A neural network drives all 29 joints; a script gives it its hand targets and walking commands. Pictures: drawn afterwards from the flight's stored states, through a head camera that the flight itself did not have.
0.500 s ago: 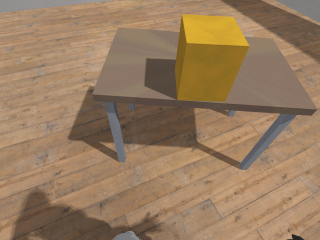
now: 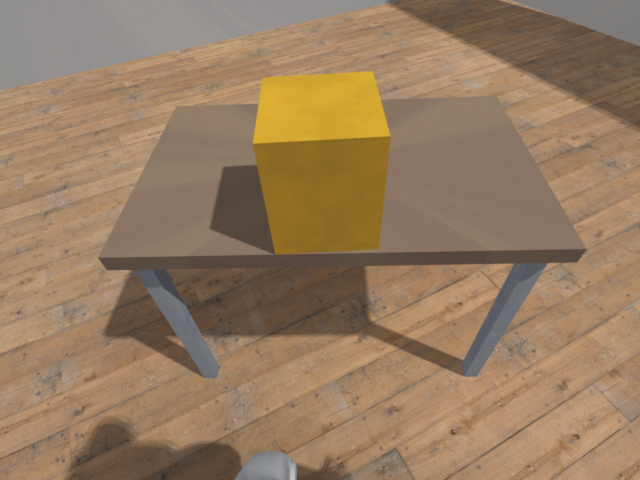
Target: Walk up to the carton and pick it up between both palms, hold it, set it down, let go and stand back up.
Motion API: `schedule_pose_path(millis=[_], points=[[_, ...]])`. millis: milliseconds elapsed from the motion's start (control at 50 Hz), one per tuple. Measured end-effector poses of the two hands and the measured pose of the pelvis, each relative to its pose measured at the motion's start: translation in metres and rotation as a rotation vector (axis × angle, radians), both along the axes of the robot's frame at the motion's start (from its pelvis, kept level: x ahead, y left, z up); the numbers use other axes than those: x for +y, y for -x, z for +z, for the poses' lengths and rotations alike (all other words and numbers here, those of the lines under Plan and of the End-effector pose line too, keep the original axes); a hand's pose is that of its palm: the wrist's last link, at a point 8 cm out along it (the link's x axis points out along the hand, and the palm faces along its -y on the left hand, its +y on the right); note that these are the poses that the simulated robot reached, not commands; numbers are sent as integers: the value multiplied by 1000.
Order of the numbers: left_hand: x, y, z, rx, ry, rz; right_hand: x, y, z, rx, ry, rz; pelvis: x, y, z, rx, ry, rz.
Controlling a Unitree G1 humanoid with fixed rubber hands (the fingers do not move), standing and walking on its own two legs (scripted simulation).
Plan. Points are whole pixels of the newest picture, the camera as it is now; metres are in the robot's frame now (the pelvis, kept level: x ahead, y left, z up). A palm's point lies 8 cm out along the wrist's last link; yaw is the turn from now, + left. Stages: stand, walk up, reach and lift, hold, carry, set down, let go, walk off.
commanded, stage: walk up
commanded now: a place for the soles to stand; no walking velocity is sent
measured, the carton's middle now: (322, 165) +0.64 +0.05 +0.03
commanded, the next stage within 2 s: none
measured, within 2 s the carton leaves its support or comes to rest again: neither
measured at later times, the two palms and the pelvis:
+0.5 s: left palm (124, 447) +0.18 +0.30 -0.09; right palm (619, 423) +0.23 -0.35 -0.07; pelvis +0.11 -0.03 +0.00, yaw +4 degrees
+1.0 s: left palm out of the picture +0.14 +0.32 -0.08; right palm (637, 473) +0.18 -0.37 -0.11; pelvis +0.10 -0.03 +0.00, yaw +6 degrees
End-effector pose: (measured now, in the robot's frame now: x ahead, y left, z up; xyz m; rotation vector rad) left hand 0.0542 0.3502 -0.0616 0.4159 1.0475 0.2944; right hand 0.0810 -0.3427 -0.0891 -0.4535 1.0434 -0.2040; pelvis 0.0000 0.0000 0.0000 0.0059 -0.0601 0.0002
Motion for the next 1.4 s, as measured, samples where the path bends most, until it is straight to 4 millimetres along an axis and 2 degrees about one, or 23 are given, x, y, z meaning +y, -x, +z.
schedule_pose_path(millis=[100, 200, 300, 360, 420, 500, 540, 580, 660, 760, 840, 920, 980, 1020, 1180, 1260, 1400], points=[[-22, 14, 2, 69, 23, 40, 1, -53, 11, -7, -40, 79, -13, -26, 12, 23, 12, 24], [-31, 13, -6, 132, 41, 70, 2, -102, 21, 2, -34, 123, -20, -53, 15, 42, 8, 47], [-28, -8, -25, 159, 59, 94, 11, -155, 21, -49, -8, 144, -15, -82, 5, 50, -4, 75], [-33, -37, -34, 135, 74, 87, 16, -170, 21, -85, -6, 144, -12, -94, 1, 38, -22, 71], [-42, -76, -32, 87, 78, 43, 11, -166, 23, -100, -11, 101, -15, -104, 4, 23, -5, 72], [-53, -128, -24, -6, 71, -21, -9, -146, 19, -59, 1, 47, -26, -111, 4, 7, -9, 65], [-59, -144, -22, -33, 51, -45, -21, -137, 10, -31, -1, 27, -34, -112, 0, -1, -7, 63], [-62, -152, -24, -43, 17, -58, -33, -134, -3, -15, -11, 8, -44, -113, -9, -8, -3, 57], [-67, -146, -23, -29, -33, -37, -40, -134, -24, 23, -41, -11, -56, -113, -17, -12, 10, 70], [-62, -134, -10, -39, -72, 4, -38, -133, -35, 98, -62, 18, -57, -107, -14, 11, -1, 84], [-46, -115, -8, -7, -92, 29, -36, -127, -34, 138, -50, 35, -51, -101, -13, 33, -1, 99], [-28, -94, -16, 38, -82, 70, -29, -113, -27, 168, -25, 32, -40, -97, -12, 33, -28, 106], [-28, -86, -20, 78, -49, 92, -26, -99, -19, 178, -8, 16, -32, -102, -6, 35, -3, 106], [-29, -87, -21, 86, -28, 88, -25, -97, -14, 178, -3, 1, -30, -106, -3, 30, 11, 110], [-33, -103, -34, 39, 21, 74, -4, -139, -10, 79, -16, 37, -22, -109, -5, 15, 1, 112], [-32, -115, -31, 40, 42, 69, 8, -151, -6, 56, -30, 47, -14, -116, 0, 20, 18, 99], [-25, -134, -27, 29, 28, 56, 16, -175, -4, 34, -41, 50, -14, -125, 1, 20, 9, 96]])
